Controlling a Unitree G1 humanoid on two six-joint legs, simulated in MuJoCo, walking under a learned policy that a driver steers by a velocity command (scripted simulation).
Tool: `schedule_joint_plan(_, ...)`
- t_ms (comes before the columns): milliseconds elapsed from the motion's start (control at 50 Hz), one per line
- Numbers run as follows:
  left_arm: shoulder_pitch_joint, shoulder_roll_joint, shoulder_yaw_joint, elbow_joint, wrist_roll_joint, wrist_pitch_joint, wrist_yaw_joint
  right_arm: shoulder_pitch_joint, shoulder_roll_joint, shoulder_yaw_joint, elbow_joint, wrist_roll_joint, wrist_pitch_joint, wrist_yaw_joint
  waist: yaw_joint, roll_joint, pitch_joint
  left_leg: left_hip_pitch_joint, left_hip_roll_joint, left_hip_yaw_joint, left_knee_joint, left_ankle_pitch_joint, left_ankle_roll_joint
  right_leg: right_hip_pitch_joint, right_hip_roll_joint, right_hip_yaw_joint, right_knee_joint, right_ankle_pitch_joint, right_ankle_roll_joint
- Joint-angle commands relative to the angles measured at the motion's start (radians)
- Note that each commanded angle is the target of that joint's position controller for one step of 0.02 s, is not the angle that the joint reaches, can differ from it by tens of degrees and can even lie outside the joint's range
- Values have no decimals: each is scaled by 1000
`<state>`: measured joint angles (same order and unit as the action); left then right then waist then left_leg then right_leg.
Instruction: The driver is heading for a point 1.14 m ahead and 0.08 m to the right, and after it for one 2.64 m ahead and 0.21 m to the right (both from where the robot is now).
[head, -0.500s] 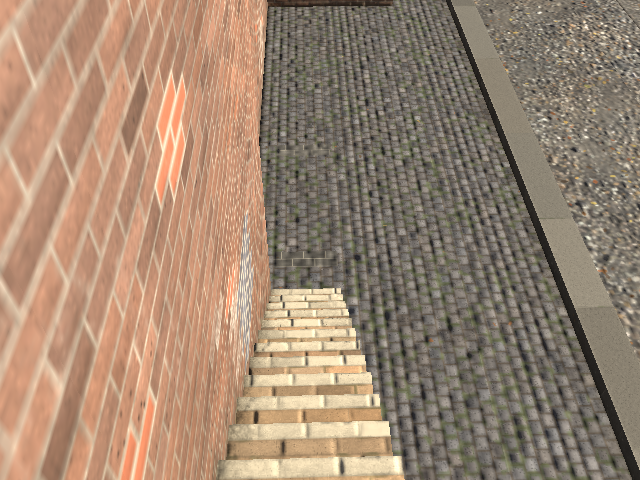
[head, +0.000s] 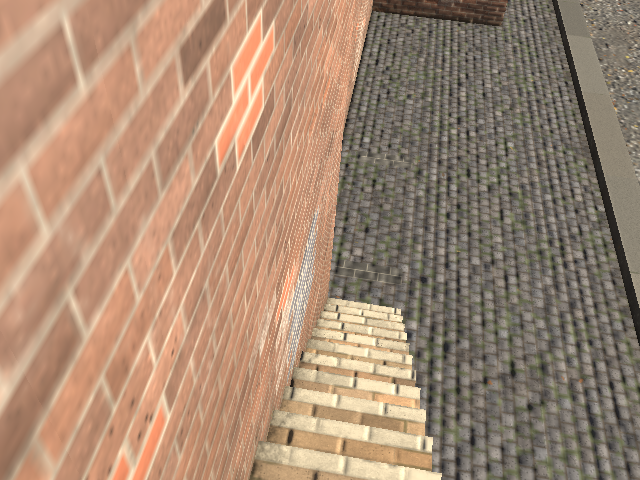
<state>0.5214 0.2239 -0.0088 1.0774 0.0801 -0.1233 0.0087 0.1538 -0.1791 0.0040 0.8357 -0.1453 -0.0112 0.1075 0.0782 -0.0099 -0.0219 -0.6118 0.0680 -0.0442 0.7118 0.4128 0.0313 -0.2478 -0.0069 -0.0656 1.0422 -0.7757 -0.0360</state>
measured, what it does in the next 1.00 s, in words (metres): goes down: left foot 0.20 m lower, then right foot 0.21 m lower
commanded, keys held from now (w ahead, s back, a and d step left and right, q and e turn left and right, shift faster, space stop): w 1.00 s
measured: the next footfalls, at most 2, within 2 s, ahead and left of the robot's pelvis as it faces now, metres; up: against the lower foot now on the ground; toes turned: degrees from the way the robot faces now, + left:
left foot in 0.10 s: +0.17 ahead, +0.16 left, -0.20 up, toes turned +0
right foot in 0.58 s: +0.37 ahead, -0.12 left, -0.41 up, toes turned -1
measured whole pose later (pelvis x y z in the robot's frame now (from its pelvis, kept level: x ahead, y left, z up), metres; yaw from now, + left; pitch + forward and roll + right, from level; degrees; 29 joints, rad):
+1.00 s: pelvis +0.28 -0.05 -0.32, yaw +1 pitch +2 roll +3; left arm 0.32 0.27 -0.03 0.73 0.05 -0.11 -0.01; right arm 0.17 -0.14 0.16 0.58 -0.02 -0.04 0.14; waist 0.10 -0.07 0.02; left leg -0.70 -0.03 0.00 1.70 -0.87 -0.03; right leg -0.31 -0.01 -0.03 0.41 -0.13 -0.07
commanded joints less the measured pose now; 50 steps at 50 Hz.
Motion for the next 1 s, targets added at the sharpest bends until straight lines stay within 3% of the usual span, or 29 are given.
schedule_joint_plan(20, 57, 161, 24, -16, 13, -8, 25, -104, -53, 28, -129, -3, 10, 72, 61, -32, 190, 44, 19, 33, -213, -86, 0, -180, -199, 283, -167, -17, -174)
schedule_joint_plan(60, 41, 148, 11, -15, 19, 4, 16, 58, -69, 32, -107, -28, -3, 62, -11, -13, 158, 228, 47, -8, -229, -1, 19, -181, -202, 321, 43, 115, -136)
schedule_joint_plan(80, 1, 162, 5, -19, 24, 16, 4, 334, -102, 4, -15, 6, -13, 59, -123, 11, 101, 469, 48, 25, -353, 109, 28, -229, -155, 277, 268, 74, -69)
schedule_joint_plan(100, 55, 192, 14, 26, 29, 29, -48, 497, -241, -65, 79, 26, -30, 36, -156, 188, 53, 626, 5, 64, -421, 10, 62, -246, -21, 136, 659, 155, 26)
schedule_joint_plan(140, 81, 149, 32, -63, -7, 7, -111, 759, -342, -86, 70, 1, -33, 60, -207, 294, -316, 1187, 158, -182, 82, 430, 256, -785, 194, 201, 1269, -29, 53)
schedule_joint_plan(160, -71, 126, 0, -195, -45, -25, -95, 738, -296, -74, 80, -16, -52, 68, -227, 201, -253, 1187, 251, -360, -56, 151, 293, -998, 167, 205, 1233, 38, 40)
schedule_joint_plan(180, -196, 108, -27, -275, -77, -33, -64, 575, -292, -68, 45, 36, -74, 81, -162, 125, -111, 1005, 304, -344, -118, 28, 290, -1110, 59, 129, 1249, 88, 46)
schedule_joint_plan(200, -225, 100, -39, -334, -87, -42, -22, 417, -263, -66, -3, 63, -93, 88, -101, 148, -25, 766, 418, -622, -228, -281, 378, -1156, -38, 207, 1115, 194, 95)
schedule_joint_plan(220, -181, 74, -62, -297, -99, -24, 3, 313, -27, -7, 13, 20, -122, 53, -35, -18, 58, 497, 349, -453, -216, -361, 297, -1095, -178, 319, 632, 606, 79)
schedule_joint_plan(240, -142, 45, -81, -271, -95, -5, 4, 209, 2, 9, -28, 32, -121, 33, 12, 46, 144, 228, 299, -400, -269, -430, 281, -922, -187, 286, 460, 621, 106)
schedule_joint_plan(260, 59, 96, -53, -168, -91, 17, -20, 132, 69, 38, -70, 92, -131, 17, 73, 53, 155, -107, 153, -189, -175, -446, 225, -612, -173, 250, 232, 799, 150)
schedule_joint_plan(300, 81, 38, -23, -139, -18, 40, -101, 106, -147, -8, -71, 83, -138, 4, 109, 128, 89, -470, 73, -45, -118, -404, 173, -74, -51, 106, 447, 898, 161)
schedule_joint_plan(320, 2, 100, 13, -193, -21, 40, -115, 121, -215, -34, -85, 110, -165, -21, 35, 90, 48, -254, 25, -24, 18, -392, 123, -290, -38, 156, 355, 925, 155)
schedule_joint_plan(400, -274, 42, -2, -348, -53, 32, -64, 577, -38, -3, 106, 113, -138, -67, -180, 10, 61, 480, 208, -353, 205, -455, 163, -918, -139, 312, -6, 786, 170)
schedule_joint_plan(420, -207, 41, -19, -298, -63, 53, -68, 545, -36, -5, 57, 141, -114, -87, -189, -53, 76, 406, 139, -344, 209, -803, 147, -841, -169, 298, -340, 1112, 175)
schedule_joint_plan(460, -131, 33, -14, -301, -44, 100, -75, 342, -151, -29, -19, 116, -76, -53, -87, 18, 97, -128, 32, -238, 114, -1106, 123, -297, -98, 167, -246, 1154, 147)
schedule_joint_plan(540, -63, 67, -4, -310, -88, 88, -56, 216, -111, -3, -77, 106, -50, -35, -77, 24, 178, -101, 63, -280, 252, -989, 101, -114, -142, 190, -628, 945, 173)
schedule_joint_plan(580, 130, 93, 14, -267, -97, 42, -48, 135, -134, 16, -64, 141, -34, 29, 43, -43, 13, -69, -11, -186, 527, -890, 27, 249, -106, 42, -801, 1215, 143)
schedule_joint_plan(600, 306, 166, 41, -252, -69, 8, -72, 186, -86, 36, -82, 119, -46, 73, 90, -122, -135, -151, -126, -47, 823, -908, -67, 555, -207, 93, -620, 1722, 46)
schedule_joint_plan(620, 303, 231, 69, -240, -70, 24, -96, 443, -50, 10, -18, 96, -62, 52, -30, -351, -259, -373, -203, 84, 1136, -1458, -147, 803, -216, 94, -375, 1862, -130)
schedule_joint_plan(640, 200, 263, 79, -317, -59, 14, -107, 245, -138, 9, -141, 123, -47, 26, 13, -253, -171, -505, -217, 97, 1421, -1581, -182, 621, -236, 245, -382, 1863, -151)
schedule_joint_plan(660, 110, 282, 95, -331, -74, 19, -94, 128, -108, 24, -217, 124, -37, 13, 16, -218, -172, -525, -157, 66, 1452, -1530, -178, 482, -303, 374, -438, 1588, -167)
schedule_joint_plan(700, -122, 242, 47, -359, -39, 32, -91, 306, -12, 58, -166, 130, -45, 26, -94, -65, -16, -338, -38, -53, 1298, -1082, -157, 52, -380, 431, -600, 1101, -201)
schedule_joint_plan(760, -199, 161, -7, -342, -71, 15, -59, 311, 53, 107, -259, 172, -47, 36, -149, -40, 54, -95, -36, -20, 1297, -1123, -196, -299, -294, 361, -744, 702, -175)
schedule_joint_plan(840, -175, 206, 7, -305, -84, 4, -29, 118, -14, 121, -368, 165, -45, 46, -65, -24, 13, -116, -66, -38, 842, -1204, -122, -101, -232, 313, -724, 664, -128)
schedule_joint_plan(880, -47, 183, 10, -319, -71, 9, -21, -52, -106, 113, -377, 145, -48, 48, 82, 85, 4, -348, -81, -123, 542, -1096, 21, 207, -127, 169, -632, 832, -82)
schedule_joint_plan(940, 5, 153, 4, -317, -59, 10, -27, -42, -74, 118, -335, 124, -53, 50, 70, -51, -47, -411, -48, -113, 621, -1141, 5, 428, -97, 129, -590, 1197, -19)
schedule_joint_plan(960, 31, 90, -11, -309, -17, 19, -21, -19, -73, 109, -313, 116, -49, 32, 86, -97, -80, -440, -35, -64, 741, -1242, -55, 526, -100, 150, -539, 1146, -18)
schedule_joint_plan(1000, 1, 160, 10, -340, -10, 26, -12, -1, -72, 83, -313, 119, -41, 0, 69, -176, -57, -431, -77, 28, 1128, -1321, -107, 376, -179, 283, -556, 1116, -114)
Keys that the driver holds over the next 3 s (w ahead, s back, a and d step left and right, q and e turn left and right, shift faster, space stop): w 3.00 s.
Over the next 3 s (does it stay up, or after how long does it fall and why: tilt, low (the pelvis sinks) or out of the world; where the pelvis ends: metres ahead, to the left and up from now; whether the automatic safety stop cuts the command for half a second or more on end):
stays up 0.19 -0.15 -0.12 its command is cut before an obstacle after 0.2 s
